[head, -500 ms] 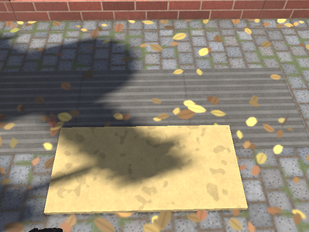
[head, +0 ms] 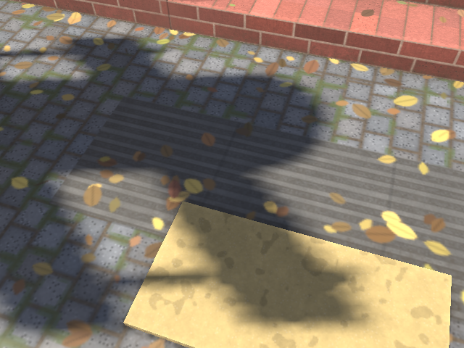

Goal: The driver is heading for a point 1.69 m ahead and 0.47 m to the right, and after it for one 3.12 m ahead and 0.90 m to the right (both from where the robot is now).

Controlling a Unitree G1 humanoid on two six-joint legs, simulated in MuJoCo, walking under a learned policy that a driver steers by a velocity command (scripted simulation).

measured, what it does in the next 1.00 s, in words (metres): steps on the spot: left foot, then right foot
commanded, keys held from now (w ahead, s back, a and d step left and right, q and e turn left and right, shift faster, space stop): no key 1.00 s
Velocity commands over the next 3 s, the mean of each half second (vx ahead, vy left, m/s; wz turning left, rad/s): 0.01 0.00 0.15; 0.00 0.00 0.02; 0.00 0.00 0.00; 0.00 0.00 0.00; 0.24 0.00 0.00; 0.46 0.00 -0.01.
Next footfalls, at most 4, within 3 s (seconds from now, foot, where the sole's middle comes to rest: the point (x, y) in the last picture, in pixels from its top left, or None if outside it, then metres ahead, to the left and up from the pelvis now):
0.12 left None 0.05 0.14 -0.77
0.38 right None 0.05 -0.12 -0.77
2.74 left None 0.43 0.14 -0.75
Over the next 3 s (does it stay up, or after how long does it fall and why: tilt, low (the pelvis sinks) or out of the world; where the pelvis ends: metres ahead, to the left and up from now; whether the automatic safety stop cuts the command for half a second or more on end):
stays up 0.37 0.05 0.02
